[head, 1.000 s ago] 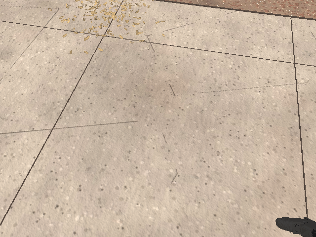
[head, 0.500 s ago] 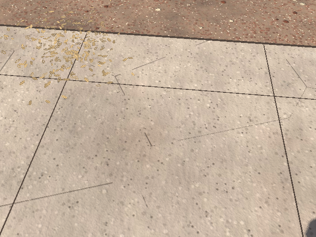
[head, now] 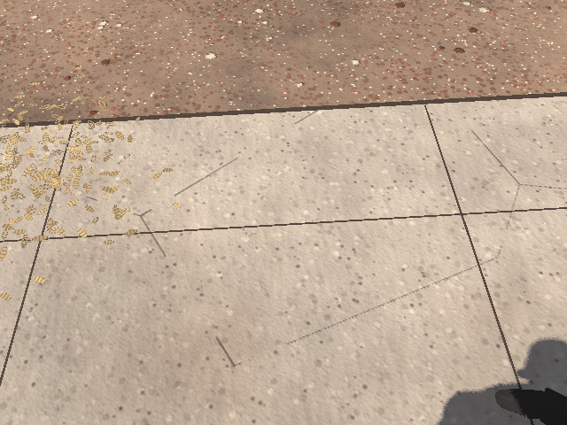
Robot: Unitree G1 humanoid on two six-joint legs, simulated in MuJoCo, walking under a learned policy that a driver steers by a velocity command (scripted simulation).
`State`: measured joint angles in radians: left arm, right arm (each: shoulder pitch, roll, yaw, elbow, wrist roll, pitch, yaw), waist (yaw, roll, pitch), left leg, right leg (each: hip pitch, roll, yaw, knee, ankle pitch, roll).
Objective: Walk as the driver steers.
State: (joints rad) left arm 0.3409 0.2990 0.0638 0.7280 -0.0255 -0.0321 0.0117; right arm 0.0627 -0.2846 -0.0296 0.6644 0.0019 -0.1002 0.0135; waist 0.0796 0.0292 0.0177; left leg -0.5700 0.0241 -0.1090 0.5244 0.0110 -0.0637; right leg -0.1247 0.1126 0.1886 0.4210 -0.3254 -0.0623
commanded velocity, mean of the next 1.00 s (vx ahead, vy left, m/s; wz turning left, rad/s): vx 0.30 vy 0.00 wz -0.46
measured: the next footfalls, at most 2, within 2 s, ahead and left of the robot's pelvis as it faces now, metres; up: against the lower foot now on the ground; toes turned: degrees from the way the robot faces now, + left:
left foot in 0.06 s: +0.21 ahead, +0.14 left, +0.00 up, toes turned -7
right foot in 0.56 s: +0.42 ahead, -0.17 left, +0.00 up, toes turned -22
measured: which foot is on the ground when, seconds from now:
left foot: up 0.00-0.04, down 0.06-0.56, up 0.58-0.94, down 0.96-1.00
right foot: down 0.00-0.06, up 0.08-0.54, down 0.56-1.00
